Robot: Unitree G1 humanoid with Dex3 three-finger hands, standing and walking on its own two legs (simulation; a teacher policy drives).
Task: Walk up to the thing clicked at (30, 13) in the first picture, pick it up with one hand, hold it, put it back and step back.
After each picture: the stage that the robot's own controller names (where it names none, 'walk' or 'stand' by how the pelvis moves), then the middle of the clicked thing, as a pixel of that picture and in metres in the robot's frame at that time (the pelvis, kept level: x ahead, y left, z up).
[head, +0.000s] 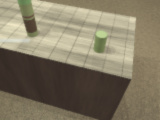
stand; (28, 17) +0.84 +0.33 -0.03
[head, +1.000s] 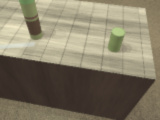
walk; (31, 17) +0.74 +0.25 +0.00
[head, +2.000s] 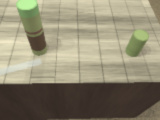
stand; (34, 30) +0.55 +0.20 +0.02
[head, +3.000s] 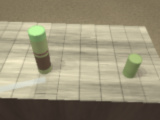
stand; (41, 52) +0.55 +0.21 -0.03
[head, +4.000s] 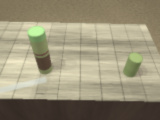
stand; (41, 52) +0.55 +0.20 -0.03
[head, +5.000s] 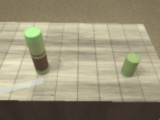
stand; (38, 53) +0.54 +0.22 -0.03
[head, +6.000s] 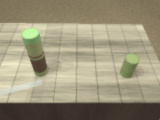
stand; (36, 54) +0.53 +0.22 -0.03
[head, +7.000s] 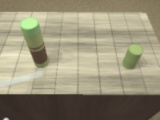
rise first; (36, 45) +0.54 +0.22 -0.03
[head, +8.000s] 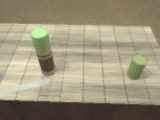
go down; (44, 54) +0.54 +0.21 -0.03
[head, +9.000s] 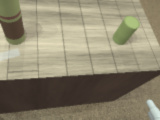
go down; (9, 14) +0.55 +0.20 +0.04
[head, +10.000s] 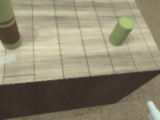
approach; (3, 19) +0.55 +0.21 +0.05
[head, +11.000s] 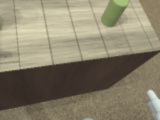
close in; out of the picture +0.57 +0.22 +0.09
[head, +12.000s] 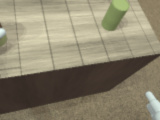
lift; out of the picture +0.52 +0.21 +0.08
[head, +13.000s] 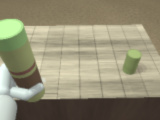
lift; (23, 67) +0.30 +0.17 +0.18
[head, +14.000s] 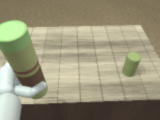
hold; (26, 66) +0.32 +0.16 +0.16
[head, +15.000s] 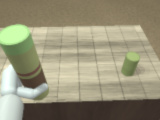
hold; (29, 69) +0.32 +0.16 +0.15
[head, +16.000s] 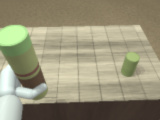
hold; (27, 69) +0.32 +0.16 +0.15
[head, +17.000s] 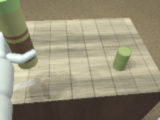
crouch; (17, 35) +0.43 +0.18 +0.17
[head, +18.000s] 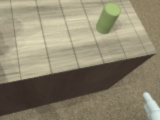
lower; out of the picture +0.54 +0.22 +0.09
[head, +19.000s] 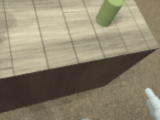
lower; out of the picture +0.54 +0.21 +0.09
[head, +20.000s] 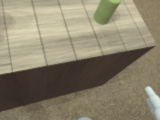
lower; out of the picture +0.54 +0.21 +0.09
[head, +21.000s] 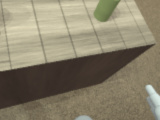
lower; out of the picture +0.55 +0.22 +0.09
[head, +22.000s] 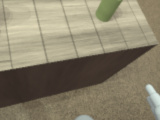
lower; out of the picture +0.55 +0.22 +0.09
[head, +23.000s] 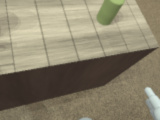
open; out of the picture +0.54 +0.21 +0.09
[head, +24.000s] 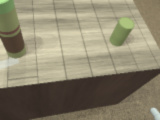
sink last; (8, 28) +0.52 +0.20 +0.05
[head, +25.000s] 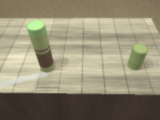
stand; (42, 48) +0.54 +0.21 +0.02
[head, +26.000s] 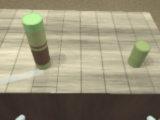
stand; (38, 44) +0.52 +0.20 +0.03
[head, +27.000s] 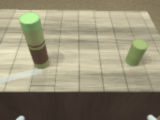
stand; (36, 44) +0.52 +0.20 +0.04
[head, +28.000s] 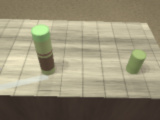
stand; (44, 52) +0.53 +0.19 -0.01
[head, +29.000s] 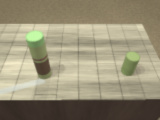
stand; (40, 57) +0.53 +0.21 -0.03
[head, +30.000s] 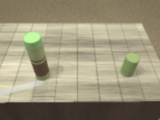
stand; (38, 58) +0.51 +0.21 -0.03
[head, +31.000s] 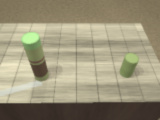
stand; (36, 59) +0.51 +0.21 -0.03
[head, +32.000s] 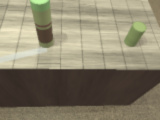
walk; (43, 23) +0.60 +0.16 -0.02
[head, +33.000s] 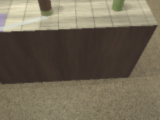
walk; out of the picture +0.86 +0.24 +0.00
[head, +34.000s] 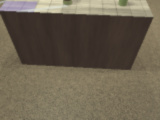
stand; out of the picture +1.18 +0.15 -0.01
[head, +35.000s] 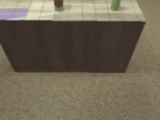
stand; out of the picture +1.13 +0.19 -0.03
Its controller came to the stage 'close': yes
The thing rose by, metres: 0.20
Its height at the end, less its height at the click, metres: +0.00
